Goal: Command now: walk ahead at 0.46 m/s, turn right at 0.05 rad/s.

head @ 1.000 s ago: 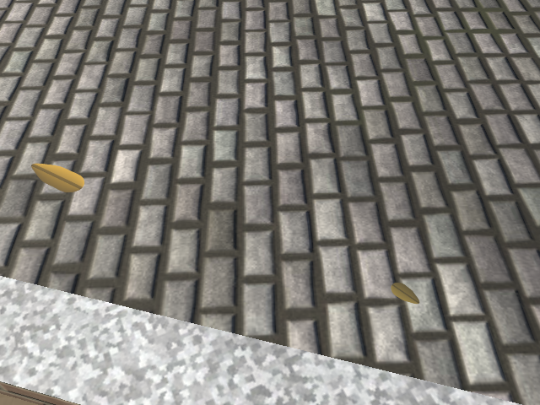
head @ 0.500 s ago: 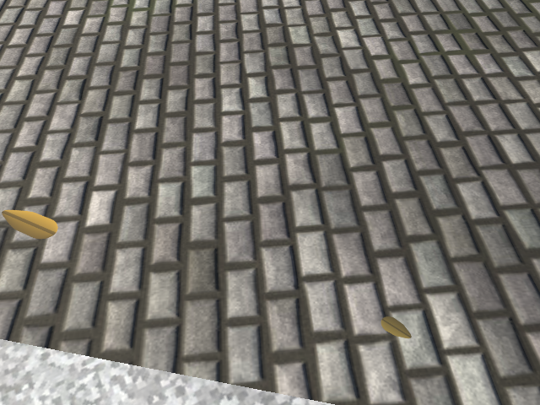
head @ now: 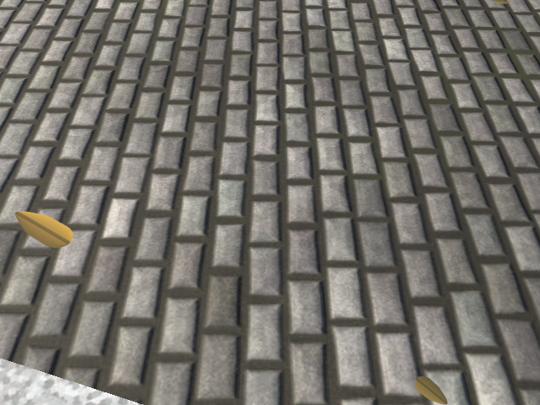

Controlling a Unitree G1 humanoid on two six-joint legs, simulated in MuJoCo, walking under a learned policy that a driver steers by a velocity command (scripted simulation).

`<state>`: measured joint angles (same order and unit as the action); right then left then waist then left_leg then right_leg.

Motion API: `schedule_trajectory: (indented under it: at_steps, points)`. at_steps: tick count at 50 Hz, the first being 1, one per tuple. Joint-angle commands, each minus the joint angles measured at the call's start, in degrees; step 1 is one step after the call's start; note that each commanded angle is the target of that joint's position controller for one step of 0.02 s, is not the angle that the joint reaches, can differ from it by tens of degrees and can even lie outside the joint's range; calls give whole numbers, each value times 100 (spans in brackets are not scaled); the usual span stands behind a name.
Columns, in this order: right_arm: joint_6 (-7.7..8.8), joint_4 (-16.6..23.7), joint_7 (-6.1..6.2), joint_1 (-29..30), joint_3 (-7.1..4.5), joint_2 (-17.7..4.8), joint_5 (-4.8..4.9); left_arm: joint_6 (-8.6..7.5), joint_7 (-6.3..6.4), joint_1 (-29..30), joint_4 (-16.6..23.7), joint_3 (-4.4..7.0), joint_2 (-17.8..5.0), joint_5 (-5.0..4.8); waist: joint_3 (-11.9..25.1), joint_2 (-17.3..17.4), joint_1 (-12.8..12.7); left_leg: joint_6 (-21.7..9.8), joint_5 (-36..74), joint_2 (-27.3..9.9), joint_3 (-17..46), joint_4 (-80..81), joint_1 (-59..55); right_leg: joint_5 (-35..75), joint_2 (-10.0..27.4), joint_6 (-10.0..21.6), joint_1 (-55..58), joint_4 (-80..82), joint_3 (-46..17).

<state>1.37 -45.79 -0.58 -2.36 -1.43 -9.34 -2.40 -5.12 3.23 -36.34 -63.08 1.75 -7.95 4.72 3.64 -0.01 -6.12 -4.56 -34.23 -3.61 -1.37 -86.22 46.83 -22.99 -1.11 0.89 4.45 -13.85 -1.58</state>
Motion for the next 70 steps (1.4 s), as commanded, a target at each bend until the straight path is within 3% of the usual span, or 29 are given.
schedule_trajectory:
  at_steps: [1, 3, 4, 6, 7, 8, 10, 11, 12, 16, 22, 28, 30, 31, 33, 35, 36, 39, 44, 45, 46, 48, 50, 54, 64, 67, 68, 69, 70]
  points:
    - [356, 1868, 109, 3154, 186, -4, 97, -29, 129, -1826, -452, 186, -713, 267, -1541, -662, -885, -192, -2759, -310, 692, -1511, 6762, 4377, 2544, 1515, 3808, -466, -2108]
    - [476, 2631, 45, 3778, 469, 250, 217, -18, 178, -1375, -441, 102, -547, 52, -1559, -421, -695, -249, -2731, -465, 464, 489, 5218, 4304, 2207, 1011, 2325, 375, -1536]
    - [434, 2397, -170, 2463, 640, 615, 329, 78, 124, -23, -19, 42, -509, -311, -856, 55, 314, -330, -580, -117, -54, 2784, 470, 4369, 1602, 768, -770, 945, -792]
    - [47, 703, 24, -2929, -152, -725, 286, -101, -378, 928, 559, 292, -1997, -940, 2127, -233, 2780, -299, 1926, 651, 32, 2350, -6755, 7286, 1062, 539, -3332, -1504, -332]
    - [49, 377, 98, -3810, -487, -1881, 25, -262, -544, 1032, 871, 313, -1812, -1011, 3163, 1713, 2907, -633, 1781, -1298, 3063, 3923, -7183, 3306, 98, 94, -3453, -4170, -648]
    - [-76, 128, 78, -3730, -516, -2123, 32, -393, -619, 1036, 874, 432, -1535, -732, 3396, 2521, 2451, -461, 3416, -1954, 4883, 5508, -6498, 291, -830, 105, -3352, -6599, -1379]
    - [66, 254, 3, -1488, -350, -1499, 6, -221, -487, 608, 900, 347, -455, -531, 984, 922, 825, -223, 3719, -2024, 4271, 5632, -4259, 1040, -95, 75, -4296, -8079, -968]
    - [313, -179, -336, -2027, -178, -1446, 92, -338, -738, 1228, 994, 148, -183, -229, -276, 1480, 1128, -691, 3493, -1456, 3429, 5433, -2734, 1490, -334, 346, -5170, -9613, -1459]
    - [392, -368, -387, -1260, -95, -879, -7, -278, -832, 1211, 1125, 55, -107, -204, -100, 313, 548, -330, 2584, -1179, 2529, 5585, -2646, 2106, -181, 777, -5367, -9455, -1514]
    - [537, -849, -171, -544, 142, 24, -158, -125, -1026, 1437, 1351, -225, -55, -283, 2, -33, -178, 305, 3304, -1115, 1275, 6388, -2488, 2727, 380, 1185, -6085, -8702, -1363]
    - [885, -664, 95, -1079, -15, -1061, -354, -320, -1121, 3213, 2037, 98, -1097, -477, 10, 430, 248, 1011, 5647, -330, -976, 7438, -3371, 3004, 87, 563, -4929, -5362, -108]
    - [674, -465, -158, -1432, -330, -2219, -164, 41, -789, 2199, 1767, 305, -1573, -341, -602, 651, -167, 1288, 10218, -1003, -1347, 6255, -4717, 1965, -436, 259, -3242, -2436, 515]
    - [384, -535, -197, -1577, -377, -2063, -298, -57, -492, 226, 869, 489, -1779, -307, -274, -300, -548, 1451, 8377, -750, -1089, 3647, -4887, 3295, -466, 527, -1804, -875, 170]
    - [309, -703, -406, -1829, -186, -1295, -439, -134, -415, -135, 273, 386, -1411, -41, -143, -955, -402, 1162, 2288, -98, -734, 1364, -2992, 3683, -262, 893, -145, -1221, -350]
    - [520, 60, -602, -1402, 219, -167, -303, -180, -460, -463, 462, 586, -2259, -186, 1009, -809, -440, 1110, 125, 615, 746, -562, 86, 6152, 1180, 2574, 2441, -1838, -2657]
    - [663, 664, -193, -326, 117, -990, -18, -342, -441, 1226, 856, 425, -1233, -360, 29, -408, -312, 1123, 210, 174, 1313, 444, 1257, 3454, 1442, 2326, 1220, -1054, -3066]
    - [557, 579, -12, -406, 122, -962, -258, -310, -477, 1863, 1014, 199, -752, -347, -70, 96, 125, 804, 727, -59, 1154, 1140, 383, 2513, 1133, 2130, -172, -490, -2967]
    - [356, 476, 124, -993, 118, -918, -195, -311, -662, 2803, 1507, 135, -1195, -355, -361, 60, 957, 823, 1001, -169, 403, 2698, -2605, 1381, 265, 1720, -3974, -66, -2265]
    - [367, 654, -29, -203, 206, -868, 8, -327, -832, 1586, 1315, 354, -1697, -277, -573, -126, 448, 825, 2369, 223, 141, 5139, -3168, 431, 464, 1561, -3234, -533, -2791]
    - [524, 658, 265, -544, -156, -1536, 614, -107, -436, 1441, 1338, 305, -1431, -812, -406, -131, 773, 644, 2562, 396, 422, 5875, -3734, 760, 130, 1148, -2977, -1231, -2640]
    - [622, 493, 360, -1301, -258, -1797, 605, -95, -305, 1551, 1428, 200, -1157, -824, 168, -132, 1179, 384, 2713, -209, 881, 5762, -4914, 1006, -128, 736, -3423, -2274, -2160]
    - [531, 242, 346, -2321, -432, -2231, 412, -164, -197, 1135, 1907, 78, -763, -708, 975, 2179, 1061, -875, 1174, -2481, 4994, 7011, -6276, -915, -422, 152, -5391, -5299, -529]
    - [501, 340, 289, -1683, -259, -1242, 424, 12, -206, 1635, 1949, 171, -961, -707, -248, 982, 1042, -624, 552, -2025, 3586, 7054, -5226, -71, 217, 78, -5992, -6518, -480]
    - [496, 182, 157, -989, -232, -844, 259, 240, -268, 2245, 2438, 234, -764, -673, -662, 740, 702, -313, 2710, -1217, 1099, 7535, -3899, 693, 704, 38, -5230, -5873, -320]
    - [405, -11, 148, -1193, -618, -1921, 444, 374, -609, 3476, 3321, 240, -1053, -604, -554, 388, 880, -218, 4257, -1390, -500, 7296, -4437, 1575, 534, 285, -3863, -2520, 386]
    - [285, -52, 163, -1334, -630, -2007, 481, 411, -574, 2267, 3087, 551, -1582, -562, 200, 343, 137, 60, 6643, -1092, -1072, 5122, -4376, 1493, -226, 751, -1747, -1834, 896]
    - [295, 33, 176, -1431, -517, -1741, 319, 456, -469, 1189, 2843, 763, -2022, -600, 735, -52, -324, 317, 5398, -869, -1118, 3378, -3027, 1660, 141, 1065, 85, -1868, 94]
    - [446, 481, 98, -1825, -236, -951, 87, 399, -432, 1301, 2898, 839, -2796, -649, 1187, -1731, 345, 641, 277, 206, -710, 1227, -419, 712, 1772, 2135, 1792, -1229, -3273]
    - [657, 430, 15, -1401, -279, -1377, 328, 325, -435, 976, 3027, 661, -2267, -593, 1974, -1170, -110, 525, 101, 227, 514, 523, 87, 133, 2157, 2288, 1968, -399, -4411]
